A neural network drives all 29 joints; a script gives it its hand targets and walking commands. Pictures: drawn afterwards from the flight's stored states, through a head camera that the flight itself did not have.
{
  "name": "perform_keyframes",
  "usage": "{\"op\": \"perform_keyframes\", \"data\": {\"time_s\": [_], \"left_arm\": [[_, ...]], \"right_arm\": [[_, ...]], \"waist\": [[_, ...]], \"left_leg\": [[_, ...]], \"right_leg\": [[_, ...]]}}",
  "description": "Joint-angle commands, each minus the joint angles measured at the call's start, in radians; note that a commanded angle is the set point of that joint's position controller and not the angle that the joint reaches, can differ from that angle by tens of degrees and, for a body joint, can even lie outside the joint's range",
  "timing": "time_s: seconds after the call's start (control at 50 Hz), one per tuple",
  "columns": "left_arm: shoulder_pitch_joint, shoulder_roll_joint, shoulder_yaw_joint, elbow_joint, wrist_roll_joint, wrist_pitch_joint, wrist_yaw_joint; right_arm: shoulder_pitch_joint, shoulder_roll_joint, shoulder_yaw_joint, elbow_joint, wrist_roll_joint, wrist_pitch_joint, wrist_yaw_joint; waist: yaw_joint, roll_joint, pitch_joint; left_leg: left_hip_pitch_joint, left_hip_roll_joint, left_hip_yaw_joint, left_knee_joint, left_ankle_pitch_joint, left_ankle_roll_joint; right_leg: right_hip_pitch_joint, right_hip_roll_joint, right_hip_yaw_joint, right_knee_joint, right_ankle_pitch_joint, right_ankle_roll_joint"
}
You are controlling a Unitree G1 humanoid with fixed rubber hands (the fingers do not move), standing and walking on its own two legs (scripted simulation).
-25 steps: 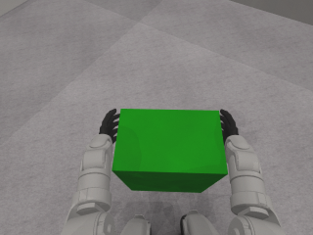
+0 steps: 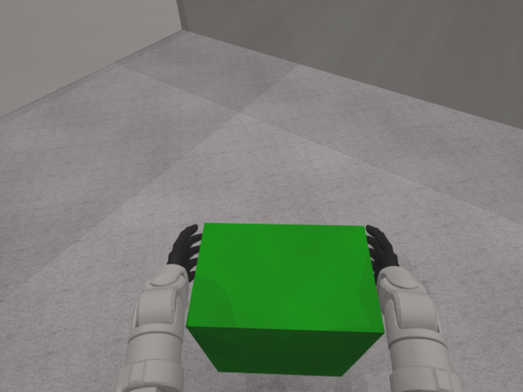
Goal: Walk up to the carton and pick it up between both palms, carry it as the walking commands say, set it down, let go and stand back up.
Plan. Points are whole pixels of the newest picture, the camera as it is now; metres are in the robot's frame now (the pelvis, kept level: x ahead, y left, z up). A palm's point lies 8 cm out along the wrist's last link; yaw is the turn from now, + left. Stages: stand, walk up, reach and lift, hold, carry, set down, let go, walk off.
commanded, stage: reach and lift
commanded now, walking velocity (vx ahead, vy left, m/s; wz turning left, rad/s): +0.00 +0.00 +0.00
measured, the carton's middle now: (281, 309) +0.27 -0.01 -0.06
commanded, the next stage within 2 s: hold in 1.34 s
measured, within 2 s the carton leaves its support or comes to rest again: neither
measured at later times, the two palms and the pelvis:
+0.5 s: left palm (174, 272) +0.29 +0.15 +0.05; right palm (399, 277) +0.26 -0.18 +0.05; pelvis -0.02 +0.01 +0.00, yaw -2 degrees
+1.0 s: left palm (167, 273) +0.29 +0.16 +0.04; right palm (388, 269) +0.28 -0.17 +0.05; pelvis +0.01 +0.00 +0.01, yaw -1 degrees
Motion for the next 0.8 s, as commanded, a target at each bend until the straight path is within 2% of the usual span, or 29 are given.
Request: {"op": "perform_keyframes", "data": {"time_s": [0.0,0.02,0.06,0.08,0.12,0.14,0.22,0.24,0.28,0.3,0.32,0.36,0.38,0.4,0.42,0.44,0.46,0.5,0.52,0.54,0.58,0.6,0.62,0.64,0.66,0.72,0.74,0.76,0.78], "left_arm": [[-0.47,-0.907,-0.581,-0.136,-0.162,0.015,-0.157],[-0.445,-0.926,-0.608,-0.165,-0.174,0.027,-0.156],[-0.433,-0.909,-0.605,-0.19,-0.166,0.046,-0.151],[-0.426,-0.895,-0.596,-0.197,-0.164,0.059,-0.151],[-0.45,-0.925,-0.644,-0.235,-0.194,0.079,-0.143],[-0.435,-0.891,-0.623,-0.221,-0.176,0.089,-0.141],[-0.487,-0.846,-0.637,-0.285,-0.19,0.123,-0.129],[-0.513,-0.832,-0.642,-0.309,-0.192,0.132,-0.128],[-0.507,-0.838,-0.638,-0.308,-0.192,0.151,-0.124],[-0.5,-0.835,-0.614,-0.291,-0.182,0.156,-0.118],[-0.484,-0.826,-0.587,-0.259,-0.166,0.161,-0.119],[-0.482,-0.823,-0.568,-0.238,-0.158,0.17,-0.121],[-0.466,-0.83,-0.552,-0.24,-0.157,0.167,-0.122],[-0.501,-0.823,-0.557,-0.249,-0.157,0.168,-0.119],[-0.498,-0.839,-0.561,-0.256,-0.16,0.167,-0.12],[-0.483,-0.853,-0.579,-0.258,-0.173,0.165,-0.116],[-0.512,-0.839,-0.574,-0.275,-0.166,0.161,-0.119],[-0.558,-0.843,-0.605,-0.3,-0.181,0.152,-0.119],[-0.566,-0.836,-0.619,-0.332,-0.184,0.152,-0.116],[-0.544,-0.847,-0.618,-0.314,-0.188,0.156,-0.117],[-0.539,-0.852,-0.637,-0.342,-0.19,0.155,-0.122],[-0.511,-0.859,-0.635,-0.328,-0.187,0.159,-0.12],[-0.496,-0.858,-0.631,-0.324,-0.185,0.157,-0.119],[-0.48,-0.841,-0.63,-0.337,-0.183,0.161,-0.119],[-0.474,-0.862,-0.643,-0.35,-0.186,0.165,-0.121],[-0.423,-0.807,-0.603,-0.33,-0.162,0.175,-0.122],[-0.401,-0.793,-0.595,-0.343,-0.159,0.174,-0.12],[-0.384,-0.806,-0.613,-0.342,-0.171,0.177,-0.121],[-0.388,-0.8,-0.624,-0.382,-0.186,0.174,-0.122]], "right_arm": [[-0.511,0.858,0.602,-0.133,0.167,0.024,0.172],[-0.507,0.853,0.63,-0.179,0.191,0.029,0.172],[-0.533,0.838,0.65,-0.229,0.201,0.048,0.17],[-0.496,0.826,0.644,-0.233,0.188,0.066,0.166],[-0.515,0.814,0.671,-0.278,0.217,0.08,0.171],[-0.511,0.798,0.654,-0.259,0.201,0.094,0.167],[-0.5,0.776,0.638,-0.257,0.205,0.138,0.167],[-0.492,0.792,0.64,-0.251,0.211,0.147,0.166],[-0.515,0.763,0.612,-0.234,0.205,0.16,0.169],[-0.51,0.748,0.62,-0.246,0.205,0.161,0.166],[-0.544,0.744,0.613,-0.234,0.201,0.165,0.166],[-0.575,0.731,0.608,-0.238,0.193,0.169,0.167],[-0.624,0.738,0.636,-0.271,0.218,0.163,0.171],[-0.615,0.735,0.618,-0.249,0.209,0.166,0.17],[-0.635,0.778,0.639,-0.253,0.217,0.166,0.175],[-0.597,0.773,0.64,-0.247,0.222,0.162,0.174],[-0.61,0.772,0.629,-0.232,0.224,0.161,0.176],[-0.623,0.784,0.639,-0.242,0.228,0.148,0.178],[-0.585,0.787,0.631,-0.23,0.228,0.151,0.178],[-0.562,0.777,0.62,-0.218,0.215,0.153,0.177],[-0.562,0.789,0.638,-0.251,0.226,0.145,0.168],[-0.552,0.787,0.645,-0.268,0.225,0.144,0.167],[-0.593,0.797,0.661,-0.294,0.241,0.137,0.163],[-0.524,0.781,0.645,-0.266,0.222,0.146,0.159],[-0.52,0.786,0.658,-0.29,0.221,0.144,0.158],[-0.478,0.751,0.632,-0.279,0.199,0.157,0.149],[-0.469,0.75,0.627,-0.281,0.193,0.16,0.144],[-0.431,0.756,0.636,-0.281,0.194,0.161,0.142],[-0.406,0.756,0.651,-0.297,0.199,0.165,0.137]], "waist": [[-0.008,-0.031,-0.301],[0.001,0.026,-0.319],[0.009,0.023,-0.291],[0.003,-0.009,-0.279],[0.003,0.025,-0.297],[-0.004,-0.006,-0.255],[-0.013,-0.022,-0.162],[-0.002,0.002,-0.166],[-0.017,0.012,-0.114],[0.004,0.024,-0.099],[0.013,-0.009,-0.079],[0.017,-0.018,-0.085],[0.041,0.0,-0.11],[0.03,-0.008,-0.092],[0.052,-0.041,-0.142],[0.035,-0.034,-0.158],[0.046,-0.02,-0.161],[0.036,-0.021,-0.215],[0.036,0.018,-0.213],[0.02,-0.016,-0.217],[0.031,0.033,-0.25],[0.026,0.026,-0.23],[0.042,0.026,-0.259],[0.029,0.013,-0.242],[0.033,0.042,-0.267],[0.033,0.032,-0.199],[0.021,-0.009,-0.178],[0.02,0.0,-0.194],[0.017,-0.023,-0.188]], "left_leg": [[0.062,-0.079,0.013,-0.107,0.248,-0.004],[0.093,-0.08,0.022,-0.11,0.285,-0.009],[0.097,-0.081,0.022,-0.116,0.243,-0.005],[0.128,-0.078,0.009,-0.125,0.25,-0.005],[0.157,-0.072,0.01,-0.137,0.235,-0.013],[0.141,-0.074,0.013,-0.155,0.177,-0.003],[0.144,-0.062,0.009,-0.173,0.105,0.001],[0.124,-0.062,0.013,-0.171,0.081,0.001],[0.129,-0.052,0.01,-0.194,0.011,0.0],[0.122,-0.054,0.013,-0.195,0.001,0.0],[0.132,-0.055,0.015,-0.195,-0.001,0.007],[0.145,-0.057,0.024,-0.2,-0.033,0.004],[0.14,-0.054,0.022,-0.195,-0.023,0.006],[0.123,-0.055,0.027,-0.199,-0.027,0.003],[0.148,-0.05,0.028,-0.187,-0.022,0.009],[0.186,-0.048,0.029,-0.186,0.013,0.005],[0.163,-0.049,0.025,-0.192,0.019,0.005],[0.179,-0.047,0.026,-0.177,0.056,0.003],[0.175,-0.051,0.026,-0.177,0.105,-0.004],[0.205,-0.043,0.019,-0.183,0.108,-0.003],[0.211,-0.053,0.022,-0.164,0.172,-0.005],[0.212,-0.054,0.024,-0.17,0.177,-0.006],[0.22,-0.054,0.025,-0.166,0.207,-0.005],[0.224,-0.054,0.023,-0.172,0.227,-0.003],[0.232,-0.057,0.021,-0.172,0.25,-0.01],[0.203,-0.058,0.023,-0.192,0.229,-0.008],[0.206,-0.06,0.019,-0.194,0.233,-0.002],[0.226,-0.058,0.022,-0.198,0.259,-0.003],[0.227,-0.06,0.021,-0.196,0.293,-0.002]], "right_leg": [[0.295,0.089,0.013,-0.048,0.262,0.004],[0.325,0.082,0.019,-0.051,0.295,0.001],[0.322,0.08,0.021,-0.061,0.246,-0.001],[0.32,0.079,0.022,-0.074,0.25,0.001],[0.341,0.087,0.021,-0.074,0.223,-0.008],[0.33,0.082,0.014,-0.087,0.178,0.0],[0.302,0.08,0.019,-0.109,0.109,-0.01],[0.319,0.076,0.025,-0.105,0.102,-0.012],[0.293,0.067,0.022,-0.116,0.036,-0.019],[0.286,0.069,0.025,-0.117,0.029,-0.023],[0.269,0.064,0.023,-0.129,0.002,-0.018],[0.265,0.063,0.021,-0.138,-0.041,-0.016],[0.285,0.065,0.021,-0.126,-0.035,-0.016],[0.283,0.067,0.014,-0.128,-0.027,-0.013],[0.299,0.069,0.02,-0.123,-0.041,-0.008],[0.283,0.068,0.021,-0.125,-0.005,-0.013],[0.294,0.069,0.014,-0.119,0.001,-0.007],[0.301,0.072,0.015,-0.114,0.038,-0.007],[0.314,0.071,0.016,-0.111,0.092,-0.01],[0.307,0.074,0.015,-0.116,0.088,-0.009],[0.325,0.072,0.022,-0.111,0.146,-0.008],[0.314,0.077,0.015,-0.116,0.15,-0.008],[0.329,0.075,0.023,-0.109,0.171,-0.003],[0.327,0.076,0.018,-0.12,0.188,0.0],[0.346,0.08,0.019,-0.115,0.212,-0.004],[0.349,0.074,0.016,-0.134,0.204,-0.002],[0.355,0.073,0.017,-0.138,0.214,0.002],[0.37,0.077,0.019,-0.14,0.234,0.001],[0.377,0.081,0.017,-0.145,0.263,0.006]]}}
